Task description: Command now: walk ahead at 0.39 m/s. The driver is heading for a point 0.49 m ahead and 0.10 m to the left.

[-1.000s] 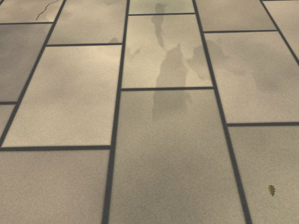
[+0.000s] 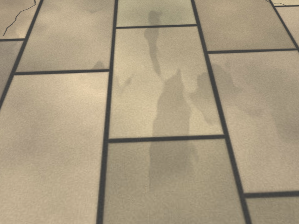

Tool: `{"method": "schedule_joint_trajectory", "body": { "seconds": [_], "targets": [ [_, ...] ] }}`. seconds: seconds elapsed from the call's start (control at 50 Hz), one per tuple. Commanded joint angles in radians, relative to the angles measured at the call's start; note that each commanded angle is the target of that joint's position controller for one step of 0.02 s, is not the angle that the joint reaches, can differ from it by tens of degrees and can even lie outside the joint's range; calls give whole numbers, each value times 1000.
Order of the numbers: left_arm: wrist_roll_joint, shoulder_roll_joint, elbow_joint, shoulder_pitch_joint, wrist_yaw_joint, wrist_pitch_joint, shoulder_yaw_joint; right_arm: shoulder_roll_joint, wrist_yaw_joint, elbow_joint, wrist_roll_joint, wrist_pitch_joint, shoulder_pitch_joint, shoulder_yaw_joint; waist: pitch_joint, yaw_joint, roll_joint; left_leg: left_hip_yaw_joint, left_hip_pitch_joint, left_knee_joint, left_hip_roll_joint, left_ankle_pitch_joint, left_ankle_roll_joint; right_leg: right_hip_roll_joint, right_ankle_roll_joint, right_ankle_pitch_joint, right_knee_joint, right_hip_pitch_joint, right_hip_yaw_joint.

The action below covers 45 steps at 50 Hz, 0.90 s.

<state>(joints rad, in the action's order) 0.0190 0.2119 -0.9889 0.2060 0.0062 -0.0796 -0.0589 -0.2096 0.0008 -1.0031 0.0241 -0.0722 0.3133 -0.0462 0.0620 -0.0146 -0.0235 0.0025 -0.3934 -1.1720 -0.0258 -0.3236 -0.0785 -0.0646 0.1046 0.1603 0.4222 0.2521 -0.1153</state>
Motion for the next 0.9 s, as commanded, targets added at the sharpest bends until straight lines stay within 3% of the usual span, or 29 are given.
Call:
{"method": "schedule_joint_trajectory", "body": {
  "seconds": [0.02, 0.08, 0.12, 0.18, 0.26, 0.28, 0.3, 0.32, 0.34, 0.36, 0.38, 0.4, 0.42, 0.46, 0.54, 0.56, 0.6, 0.62, 0.64, 0.68, 0.78, 0.86, 0.9],
  "targets": [
    [-5, 52, -9, 98, -6, -34, 1, -18, 7, 14, 16, 22, 111, -9, -23, -33, 45, -24, -82, 31, -43, 17, 27, 297, 131, -540, -212, -73, 245],
    [-2, 78, -25, 119, -6, -37, 5, -21, 5, 39, 11, 35, 34, -9, -21, -41, 79, 16, -105, 176, -33, 105, 50, 247, 107, -740, -194, -75, 135],
    [-3, 71, -30, 124, -8, -27, 14, -13, 4, 59, 2, 35, -41, 1, -26, -26, 104, 47, -66, 325, -22, 177, 55, 208, 79, -766, -184, -70, 84],
    [-4, 74, -55, 180, -14, -17, 21, -12, -6, 67, -8, 35, -108, 11, -53, 13, 122, 72, -21, 455, 1, 254, 48, 215, 66, -780, -155, -134, 79],
    [2, 68, -78, 194, -29, 1, 26, -35, -24, 53, -4, 26, -107, 8, -41, 18, 123, 57, 26, 572, 14, 191, 16, 256, 66, -737, -63, -205, 125],
    [0, 67, -80, 183, -33, 5, 26, -36, -28, 35, -1, 20, -70, 6, -40, -1, 110, 56, 73, 644, 21, 205, 5, 254, 55, -709, -14, -210, 133],
    [-6, 68, -85, 178, -36, 8, 25, -40, -32, 11, 2, 8, -10, 4, -53, -32, 72, 42, 169, 769, 14, 337, -4, 229, 26, -641, 64, -196, 128],
    [-7, 59, -81, 215, -37, 5, 28, -100, -37, -9, 9, -8, 62, -9, -119, -32, -2, -53, 328, 753, -96, 733, -19, 183, -12, -439, 166, -129, 110],
    [-33, -17, -105, 361, -39, 15, 44, -132, -36, -13, 6, -7, 95, -11, -236, 17, -132, -226, 483, 693, -295, 1115, -163, 89, -46, 68, 318, -30, 66],
    [-34, 9, -125, 341, -45, 42, 35, -79, -31, -13, -14, 6, 96, 3, -270, -24, -157, -334, 442, 747, -369, 1076, -257, 30, -52, 457, 419, 2, 83],
    [-16, 37, -107, 269, -45, 57, 23, -70, -29, -5, -15, 11, 50, 9, -190, -12, -118, -322, 364, 799, -346, 895, -260, 34, -57, 533, 480, 49, 122],
    [2, 23, -100, 212, -40, 66, 23, -64, -34, 0, -9, 19, -1, 14, -132, -1, -76, -293, 289, 845, -309, 703, -234, 44, -66, 499, 499, 65, 139],
    [6, 7, -99, 184, -36, 77, 24, -53, -43, 4, -4, 26, -38, 20, -87, 22, -59, -249, 208, 889, -272, 572, -193, 64, -74, 438, 464, 47, 147],
    [6, -26, -115, 201, -36, 92, 32, -42, -51, 5, -2, 35, -90, 27, -63, 58, -77, -172, 124, 929, -199, 423, -124, 72, -94, 350, 351, -24, 133],
    [-4, -31, -146, 209, -47, 108, 39, -61, -44, -14, -12, 42, -82, 22, -87, 55, -64, -147, 110, 939, -163, 166, -87, 65, -100, 203, 167, -106, 101],
    [-2, -36, -152, 212, -48, 108, 43, -66, -42, -16, -18, 49, -93, 20, -74, 62, -61, -142, 74, 945, -149, 39, -67, 65, -96, 126, 91, -145, 93],
    [12, -7, -141, 186, -48, 102, 45, -64, -38, -26, -23, 62, -73, 15, -11, 46, -38, -151, 0, 973, -124, -170, 1, 111, -82, 61, -29, -167, 148],
    [11, 14, -133, 170, -47, 96, 45, -56, -35, -28, -27, 69, -56, 12, 30, 24, -12, -135, 8, 982, -93, -173, 26, 136, -74, 131, -57, -96, 187],
    [2, 11, -140, 162, -45, 89, 46, -45, -33, -32, -27, 74, -51, 11, 67, 13, 50, -103, 79, 954, -69, -87, 32, 137, -69, 183, -79, 8, 197],
    [-5, -6, -140, 148, -47, 72, 53, -25, -31, -53, -17, 72, -14, 15, 41, -6, 89, -83, 198, 882, -61, 53, 26, 151, -70, 175, -132, 53, 215],
    [-8, 6, -133, 151, -54, 57, 50, -17, -27, -79, -15, 62, 3, 20, 16, -11, 49, -76, 218, 852, -57, 143, 24, 157, -59, 119, -145, 10, 211],
    [-3, 55, -94, 148, -72, 65, 21, -45, -24, -20, -16, 65, -71, 11, 18, 9, 55, -73, 93, 768, -22, 134, 11, 173, -32, 127, -104, -28, 196],
    [2, 69, -85, 180, -79, 72, 6, -28, -22, 3, -12, 69, -73, 12, -8, 22, 86, -50, 43, 690, 15, 49, 9, 212, -3, 252, -130, -39, 222]
  ]
}}
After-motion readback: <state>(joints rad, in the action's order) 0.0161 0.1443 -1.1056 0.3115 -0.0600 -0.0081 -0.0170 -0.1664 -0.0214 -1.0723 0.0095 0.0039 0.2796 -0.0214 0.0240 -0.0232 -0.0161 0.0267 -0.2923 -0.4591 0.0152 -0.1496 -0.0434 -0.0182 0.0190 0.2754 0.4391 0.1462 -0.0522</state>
